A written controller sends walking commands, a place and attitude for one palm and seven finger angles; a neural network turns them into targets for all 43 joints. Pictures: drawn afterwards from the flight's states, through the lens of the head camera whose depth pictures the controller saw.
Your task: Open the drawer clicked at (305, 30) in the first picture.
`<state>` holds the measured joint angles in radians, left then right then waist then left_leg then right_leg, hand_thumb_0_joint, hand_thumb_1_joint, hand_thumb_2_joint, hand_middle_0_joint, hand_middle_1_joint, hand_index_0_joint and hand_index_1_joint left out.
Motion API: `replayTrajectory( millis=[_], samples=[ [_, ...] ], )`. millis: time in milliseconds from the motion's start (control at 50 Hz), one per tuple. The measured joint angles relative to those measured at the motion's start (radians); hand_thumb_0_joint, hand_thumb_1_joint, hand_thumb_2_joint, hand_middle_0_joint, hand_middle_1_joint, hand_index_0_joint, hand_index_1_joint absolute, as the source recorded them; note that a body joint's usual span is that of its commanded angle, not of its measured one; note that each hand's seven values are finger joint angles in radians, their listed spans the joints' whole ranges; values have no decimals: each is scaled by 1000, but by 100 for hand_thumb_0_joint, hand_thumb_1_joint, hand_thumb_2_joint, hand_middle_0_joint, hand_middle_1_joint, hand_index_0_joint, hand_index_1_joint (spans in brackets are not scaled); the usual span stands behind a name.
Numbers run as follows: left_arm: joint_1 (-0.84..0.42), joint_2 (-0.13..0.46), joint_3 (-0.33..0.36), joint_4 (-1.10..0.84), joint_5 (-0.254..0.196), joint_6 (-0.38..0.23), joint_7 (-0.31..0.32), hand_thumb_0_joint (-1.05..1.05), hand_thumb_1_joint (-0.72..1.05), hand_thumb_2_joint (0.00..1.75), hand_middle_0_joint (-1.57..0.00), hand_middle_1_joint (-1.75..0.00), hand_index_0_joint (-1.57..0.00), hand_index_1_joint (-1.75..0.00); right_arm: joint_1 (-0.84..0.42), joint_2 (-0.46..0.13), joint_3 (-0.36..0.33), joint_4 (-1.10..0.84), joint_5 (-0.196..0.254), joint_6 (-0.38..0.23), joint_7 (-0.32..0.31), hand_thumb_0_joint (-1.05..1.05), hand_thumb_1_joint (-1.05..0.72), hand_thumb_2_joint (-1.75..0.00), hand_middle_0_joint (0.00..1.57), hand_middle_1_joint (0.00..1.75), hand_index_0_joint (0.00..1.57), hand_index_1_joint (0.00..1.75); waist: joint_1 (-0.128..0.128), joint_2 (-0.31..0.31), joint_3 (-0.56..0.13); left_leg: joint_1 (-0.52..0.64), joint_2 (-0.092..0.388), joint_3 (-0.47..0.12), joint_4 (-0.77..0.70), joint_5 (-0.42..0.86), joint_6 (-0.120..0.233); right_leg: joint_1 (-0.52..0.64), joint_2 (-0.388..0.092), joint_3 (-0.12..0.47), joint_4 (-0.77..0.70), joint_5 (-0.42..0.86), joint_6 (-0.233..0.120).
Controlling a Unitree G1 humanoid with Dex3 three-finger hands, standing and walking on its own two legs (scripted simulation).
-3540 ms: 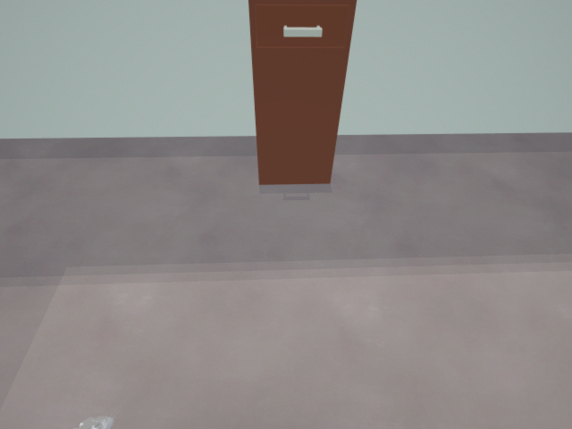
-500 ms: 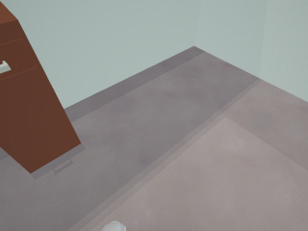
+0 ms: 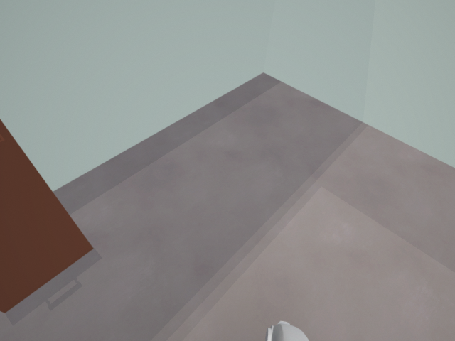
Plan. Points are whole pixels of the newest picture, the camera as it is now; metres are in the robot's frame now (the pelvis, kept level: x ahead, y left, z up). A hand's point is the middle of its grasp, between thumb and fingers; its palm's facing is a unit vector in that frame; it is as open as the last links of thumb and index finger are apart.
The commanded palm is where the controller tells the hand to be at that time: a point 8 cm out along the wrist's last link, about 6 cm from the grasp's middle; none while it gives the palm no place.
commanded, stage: turn to face it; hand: left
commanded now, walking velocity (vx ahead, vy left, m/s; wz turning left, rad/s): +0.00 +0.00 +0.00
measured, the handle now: out of the picture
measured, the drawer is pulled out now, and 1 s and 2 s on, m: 0.00 0.00 0.00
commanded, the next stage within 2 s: take the last steps up to it in 1.68 s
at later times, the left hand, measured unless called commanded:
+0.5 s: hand (161, 318) +0.19 +0.15 -0.18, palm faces +0.16 -0.98 -0.13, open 7.3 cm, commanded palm none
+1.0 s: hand out of the picture +0.11 +0.20 -0.16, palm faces +0.45 -0.84 -0.31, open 7.4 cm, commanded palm none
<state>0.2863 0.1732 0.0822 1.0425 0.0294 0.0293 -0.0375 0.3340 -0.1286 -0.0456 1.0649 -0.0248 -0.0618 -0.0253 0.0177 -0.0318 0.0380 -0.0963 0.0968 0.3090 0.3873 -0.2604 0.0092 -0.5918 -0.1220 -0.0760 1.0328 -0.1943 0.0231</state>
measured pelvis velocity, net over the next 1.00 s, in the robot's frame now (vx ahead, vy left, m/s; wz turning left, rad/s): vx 0.12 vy -0.05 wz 0.46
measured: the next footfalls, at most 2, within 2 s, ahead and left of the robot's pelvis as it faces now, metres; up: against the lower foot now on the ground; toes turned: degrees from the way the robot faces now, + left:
right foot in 0.16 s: +0.19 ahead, -0.15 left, +0.00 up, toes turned -11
left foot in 0.54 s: +0.14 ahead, +0.10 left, +0.00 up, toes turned +21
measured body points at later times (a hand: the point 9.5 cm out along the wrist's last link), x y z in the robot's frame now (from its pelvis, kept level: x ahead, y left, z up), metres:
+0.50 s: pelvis +0.09 -0.02 -0.02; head +0.11 +0.00 +0.43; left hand +0.19 +0.20 -0.17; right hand +0.16 -0.26 -0.16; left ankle +0.09 +0.08 -0.73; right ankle +0.15 -0.14 -0.75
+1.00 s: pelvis +0.12 -0.05 -0.02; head +0.16 -0.05 +0.43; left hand +0.09 +0.24 -0.14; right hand +0.29 -0.25 -0.17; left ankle +0.10 +0.08 -0.74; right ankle +0.17 -0.16 -0.75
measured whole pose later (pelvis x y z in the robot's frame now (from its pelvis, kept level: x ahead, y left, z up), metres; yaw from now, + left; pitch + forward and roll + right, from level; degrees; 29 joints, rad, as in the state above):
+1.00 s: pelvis +0.12 -0.05 -0.02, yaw +27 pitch +1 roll +0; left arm 0.17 0.24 0.06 0.88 0.01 0.02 0.02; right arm 0.19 -0.24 -0.08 0.92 -0.02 0.06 0.01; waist -0.02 0.04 0.06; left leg -0.39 -0.05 -0.08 0.64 -0.30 -0.01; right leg -0.28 -0.04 -0.04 0.57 -0.31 0.04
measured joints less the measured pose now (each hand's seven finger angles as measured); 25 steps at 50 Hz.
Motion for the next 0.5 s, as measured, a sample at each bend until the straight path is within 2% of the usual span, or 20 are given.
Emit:
replayTrajectory(
  millis=[80, 120, 160, 180, 200, 240, 300, 380, 500],
  samples=[
    [-62, 11, 4, -17, -1, 2, 10, 1, 92, 90, -20, -30, -20, -30, 31, 10, -4, 19, -5, 10, 1, 0, -92, -90, 20, 30, 20, 30, -36, 15, 30, 38, 23, 35, 23, -51, -30, 31, 5, -33, -200, 0, -2],
    [-96, 18, -1, -24, 0, -11, 17, 1, 92, 90, -20, -30, -20, -30, 48, 14, -3, 32, -7, 16, 1, 0, -91, -90, 20, 30, 20, 30, -59, 23, 44, 42, 39, 37, 65, -90, -49, 81, 21, -45, -306, 13, -13],
    [-121, 26, -13, -33, 0, -38, 24, 1, 92, 90, -20, -30, -20, -30, 79, 21, -1, 53, -2, 23, 3, 0, -91, -90, 20, 30, 20, 30, -74, 25, 43, 30, 52, 23, 143, -146, -69, 164, 31, -61, -430, 91, -24],
    [-136, 25, -18, -32, 1, -56, 31, 0, 92, 90, -20, -30, -20, -30, 90, 23, 0, 66, 3, 29, 6, 0, -91, -90, 20, 30, 20, 30, -74, 29, 37, 0, 62, 0, 215, -178, -64, 180, 32, -70, -438, 38, -47],
    [-157, 15, -24, -31, -2, -70, 36, 0, 92, 90, -20, -30, -20, -30, 85, 19, 1, 76, 8, 42, 6, 0, -91, -90, 20, 30, 20, 30, -75, 48, 44, -44, 68, -58, 311, -229, -55, 177, 38, -84, -409, -7, -60],
    [-185, -6, -38, -37, -9, -82, 41, 0, 92, 90, -20, -30, -20, -30, 66, 14, 2, 82, 14, 71, 4, 0, -91, -90, 20, 30, 20, 30, -81, 69, 51, -140, 45, -166, 505, -303, -45, 188, 35, -110, -388, -41, -68],
    [-207, -35, -51, -48, -10, -69, 53, 0, 91, 90, -20, -30, -20, -30, 31, 8, -3, 66, 14, 94, 8, 0, -91, -90, 20, 30, 20, 30, -79, 69, 42, -257, 19, -221, 679, -273, -47, 231, 21, -143, -428, -32, -61],
    [-207, -59, -57, -60, -5, -44, 60, 0, 91, 90, -20, -30, -20, -30, -26, -6, -13, 14, 8, 108, 18, 0, -91, -90, 20, 30, 20, 30, -78, 51, 19, -336, 12, -209, 668, -208, -53, 271, 1, -185, -479, -23, -50],
    [-195, -36, -40, -90, -1, -19, 60, -1, 91, 90, -20, -30, -21, -30, -97, -38, -27, -74, 3, 106, 33, 0, -91, -90, 19, 30, 20, 30, -58, 9, 10, -309, 7, -169, 440, -149, -48, 278, -44, -248, -433, -58, -19]
  ],
)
